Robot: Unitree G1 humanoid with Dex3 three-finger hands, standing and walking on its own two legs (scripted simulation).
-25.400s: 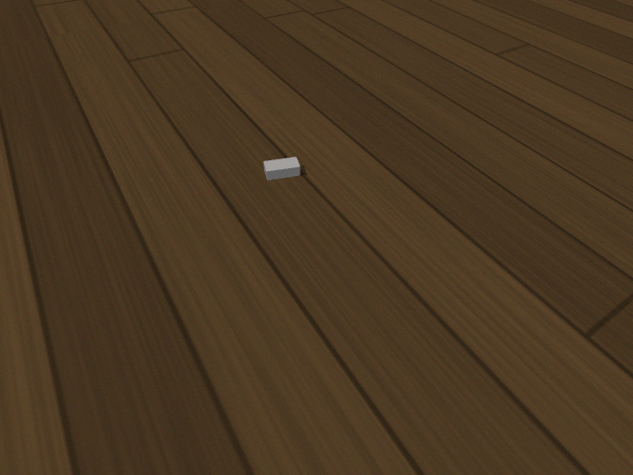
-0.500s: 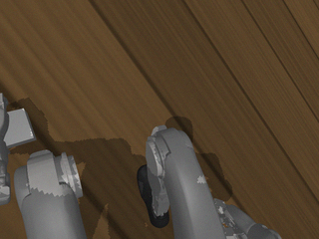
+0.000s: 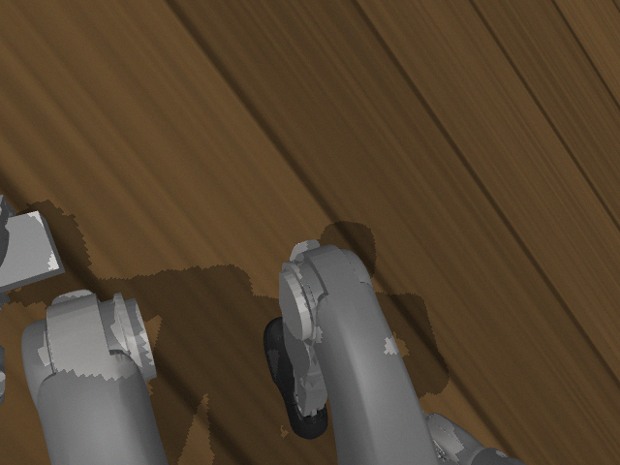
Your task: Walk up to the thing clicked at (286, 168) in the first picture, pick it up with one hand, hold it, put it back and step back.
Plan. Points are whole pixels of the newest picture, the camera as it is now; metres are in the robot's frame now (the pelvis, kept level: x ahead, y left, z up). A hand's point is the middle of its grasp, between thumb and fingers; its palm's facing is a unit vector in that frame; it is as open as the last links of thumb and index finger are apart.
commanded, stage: close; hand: left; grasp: from above
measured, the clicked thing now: out of the picture +0.38 +0.30 -0.27
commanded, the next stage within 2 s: settle in 1.06 s
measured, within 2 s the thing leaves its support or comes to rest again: leaves its support in 1.58 s
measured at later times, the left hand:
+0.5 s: hand out of the picture +0.37 +0.29 -0.25, palm faces -0.45 -0.19 -0.87, open 11.2 cm
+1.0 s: hand out of the picture +0.37 +0.30 -0.24, palm faces -0.43 -0.18 -0.88, open 11.1 cm
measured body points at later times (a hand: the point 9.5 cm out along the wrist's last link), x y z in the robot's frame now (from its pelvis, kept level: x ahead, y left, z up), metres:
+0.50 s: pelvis +0.00 +0.00 +0.00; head +0.24 +0.12 +0.36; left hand +0.39 +0.30 -0.20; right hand +0.08 -0.26 -0.07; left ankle +0.06 +0.13 -0.26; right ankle +0.12 -0.13 -0.26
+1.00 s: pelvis +0.00 +0.00 +0.00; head +0.24 +0.12 +0.36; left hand +0.39 +0.30 -0.19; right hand +0.07 -0.26 -0.06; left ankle +0.06 +0.13 -0.26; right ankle +0.12 -0.13 -0.26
